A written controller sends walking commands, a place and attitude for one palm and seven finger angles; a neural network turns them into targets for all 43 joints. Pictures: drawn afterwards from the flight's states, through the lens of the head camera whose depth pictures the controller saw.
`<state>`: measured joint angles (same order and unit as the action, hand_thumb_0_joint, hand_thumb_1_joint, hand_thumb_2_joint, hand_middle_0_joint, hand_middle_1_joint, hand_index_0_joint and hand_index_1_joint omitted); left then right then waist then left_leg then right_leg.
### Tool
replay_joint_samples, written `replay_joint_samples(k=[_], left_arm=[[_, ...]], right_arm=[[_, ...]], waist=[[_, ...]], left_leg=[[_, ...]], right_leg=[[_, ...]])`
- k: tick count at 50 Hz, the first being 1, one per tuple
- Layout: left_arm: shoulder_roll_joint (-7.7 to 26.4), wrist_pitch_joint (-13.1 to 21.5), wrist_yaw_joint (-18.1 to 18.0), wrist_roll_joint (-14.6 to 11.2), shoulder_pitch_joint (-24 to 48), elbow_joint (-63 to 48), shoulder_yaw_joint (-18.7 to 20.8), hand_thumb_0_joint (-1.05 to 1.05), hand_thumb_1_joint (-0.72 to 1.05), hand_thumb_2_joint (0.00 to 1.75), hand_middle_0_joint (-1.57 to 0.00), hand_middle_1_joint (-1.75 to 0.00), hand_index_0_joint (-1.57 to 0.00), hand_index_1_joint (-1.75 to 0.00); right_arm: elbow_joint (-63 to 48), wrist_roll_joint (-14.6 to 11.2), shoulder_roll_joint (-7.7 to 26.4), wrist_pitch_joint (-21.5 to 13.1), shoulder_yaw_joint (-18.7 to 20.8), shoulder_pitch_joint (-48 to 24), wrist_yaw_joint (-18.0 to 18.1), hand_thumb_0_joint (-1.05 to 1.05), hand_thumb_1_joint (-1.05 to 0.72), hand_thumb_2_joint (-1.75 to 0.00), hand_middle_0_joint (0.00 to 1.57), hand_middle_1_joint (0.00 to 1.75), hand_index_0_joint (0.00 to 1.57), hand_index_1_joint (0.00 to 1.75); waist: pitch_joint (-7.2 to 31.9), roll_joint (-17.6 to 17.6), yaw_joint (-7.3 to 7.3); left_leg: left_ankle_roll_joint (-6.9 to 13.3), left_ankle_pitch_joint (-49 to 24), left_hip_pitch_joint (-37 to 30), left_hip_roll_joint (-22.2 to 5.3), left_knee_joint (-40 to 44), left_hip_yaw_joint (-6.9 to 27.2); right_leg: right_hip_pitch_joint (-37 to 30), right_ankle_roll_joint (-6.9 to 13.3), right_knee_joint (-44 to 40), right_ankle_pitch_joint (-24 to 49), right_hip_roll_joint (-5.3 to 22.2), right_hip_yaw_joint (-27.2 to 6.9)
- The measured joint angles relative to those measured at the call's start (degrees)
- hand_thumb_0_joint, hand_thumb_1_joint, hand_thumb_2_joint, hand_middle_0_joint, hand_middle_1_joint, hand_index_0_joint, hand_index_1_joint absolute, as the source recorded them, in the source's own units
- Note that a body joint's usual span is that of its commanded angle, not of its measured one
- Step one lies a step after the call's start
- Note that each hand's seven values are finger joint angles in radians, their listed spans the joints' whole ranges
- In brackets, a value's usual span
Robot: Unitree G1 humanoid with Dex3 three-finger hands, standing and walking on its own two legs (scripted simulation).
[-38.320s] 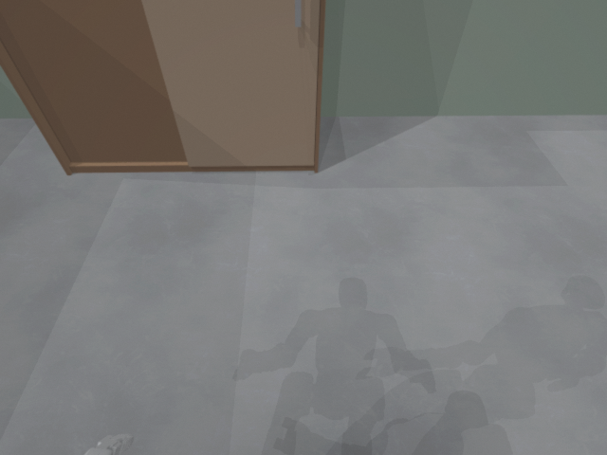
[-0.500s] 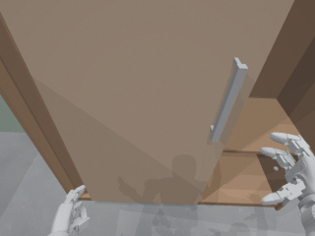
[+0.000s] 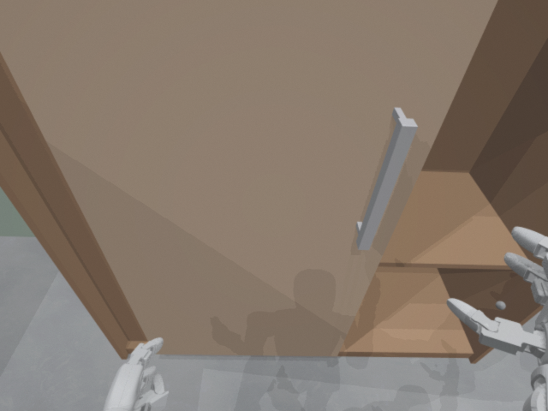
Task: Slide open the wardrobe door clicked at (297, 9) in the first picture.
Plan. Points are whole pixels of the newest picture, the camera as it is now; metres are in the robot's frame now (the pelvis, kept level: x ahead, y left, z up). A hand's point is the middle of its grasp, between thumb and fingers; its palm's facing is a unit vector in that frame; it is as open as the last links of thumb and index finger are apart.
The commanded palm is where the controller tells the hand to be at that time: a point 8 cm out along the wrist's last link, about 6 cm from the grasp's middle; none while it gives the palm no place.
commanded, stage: draw the hand back to the body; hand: right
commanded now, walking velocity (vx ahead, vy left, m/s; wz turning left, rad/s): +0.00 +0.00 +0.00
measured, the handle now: (378, 186) +0.45 -0.19 +0.10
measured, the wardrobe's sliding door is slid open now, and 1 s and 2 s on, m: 0.51 0.51 0.51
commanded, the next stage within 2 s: step back with the hand held close in 0.68 s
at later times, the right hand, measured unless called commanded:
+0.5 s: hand (510, 317) +0.18 -0.25 +0.16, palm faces +0.48 +0.80 -0.35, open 7.6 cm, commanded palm +0.14 -0.28 +0.17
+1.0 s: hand (516, 317) +0.19 -0.26 +0.15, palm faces +0.43 +0.81 -0.39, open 7.4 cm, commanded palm +0.13 -0.30 +0.17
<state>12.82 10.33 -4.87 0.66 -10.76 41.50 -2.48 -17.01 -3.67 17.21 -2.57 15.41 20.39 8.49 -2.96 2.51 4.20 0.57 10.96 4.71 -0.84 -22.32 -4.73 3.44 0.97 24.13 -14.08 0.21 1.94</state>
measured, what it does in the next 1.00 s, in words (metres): stands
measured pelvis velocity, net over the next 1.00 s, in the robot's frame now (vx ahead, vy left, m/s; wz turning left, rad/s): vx -0.02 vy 0.00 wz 0.02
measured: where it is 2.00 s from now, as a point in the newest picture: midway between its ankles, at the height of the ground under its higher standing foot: outside the picture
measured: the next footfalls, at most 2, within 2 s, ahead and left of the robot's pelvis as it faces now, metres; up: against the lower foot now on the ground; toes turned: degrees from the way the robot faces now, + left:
left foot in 1.66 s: -0.07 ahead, +0.10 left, +0.00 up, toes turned -3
right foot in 1.90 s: -0.09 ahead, -0.13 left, +0.00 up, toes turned +0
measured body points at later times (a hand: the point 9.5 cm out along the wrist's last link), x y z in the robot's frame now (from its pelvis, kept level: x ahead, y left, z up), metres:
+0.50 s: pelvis +0.00 +0.01 +0.00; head -0.03 +0.03 +0.45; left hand +0.19 +0.24 -0.08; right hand +0.15 -0.29 +0.18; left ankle +0.02 +0.11 -0.74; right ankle +0.00 -0.10 -0.74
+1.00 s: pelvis -0.02 +0.00 +0.00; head -0.03 +0.00 +0.45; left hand +0.15 +0.24 -0.08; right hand +0.16 -0.30 +0.17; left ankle +0.02 +0.11 -0.74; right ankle +0.00 -0.11 -0.74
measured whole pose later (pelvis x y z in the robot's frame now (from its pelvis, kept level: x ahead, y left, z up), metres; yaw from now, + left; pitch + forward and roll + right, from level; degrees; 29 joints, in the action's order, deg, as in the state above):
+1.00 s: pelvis -0.02 +0.00 +0.00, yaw +1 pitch -3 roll +1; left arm 13.5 5.3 -4.2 -0.1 -10.7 36.4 -0.9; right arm -22.9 -2.5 19.7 -7.6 20.5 27.5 8.3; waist -0.4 2.0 0.8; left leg 0.7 8.7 12.0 0.3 -23.3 -3.9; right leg 11.7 1.0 28.4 -14.0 1.5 2.8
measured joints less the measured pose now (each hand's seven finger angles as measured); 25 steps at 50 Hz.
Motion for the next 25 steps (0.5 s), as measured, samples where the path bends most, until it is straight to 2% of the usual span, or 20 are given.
replay_joint_samples(k=[9, 19, 25], left_arm=[[0.26, -1.11, 0.54, 0.01, 0.7, -1.09, 1.29, 0.02, 0.9, 0.9, -0.2, -0.3, -0.2, -0.3], [0.56, -1.35, 0.48, -0.03, 0.68, -1.59, 2.06, 0.02, 0.9, 0.9, -0.2, -0.3, -0.2, -0.3], [0.25, -1.37, 0.12, -0.09, 1.01, -1.26, 1.95, 0.02, 0.9, 0.9, -0.2, -0.3, -0.2, -0.3]], right_arm=[[-2.95, -0.13, 1.04, -1.01, 1.78, 3.7, -0.55, 0.0, -0.37, -0.64, 0.22, 0.61, 0.23, 0.61], [-6.18, -0.21, 1.38, -2.16, 3.03, 7.32, -0.9, 0.01, -0.72, -0.81, 0.21, 0.41, 0.22, 0.41], [-4.9, -0.19, 0.64, -2.34, 2.78, 6.27, -0.59, 0.01, -0.83, -0.87, 0.21, 0.34, 0.22, 0.34]], waist=[[0.53, 0.57, -0.88], [0.65, 1.13, -0.07], [-0.03, 1.28, 0.11]], left_leg=[[0.41, -0.11, -1.17, 0.79, 1.02, 0.61], [0.92, -0.16, -1.57, 1.49, 1.2, 0.37], [1.12, -0.61, -1.62, 1.66, 1.44, 0.13]], right_leg=[[-1.6, -0.51, -1.26, 0.01, 0.71, 0.62], [-1.67, -0.99, -0.79, -0.19, 1.42, 0.38], [-1.52, -1.11, -0.72, 0.19, 1.58, 0.14]])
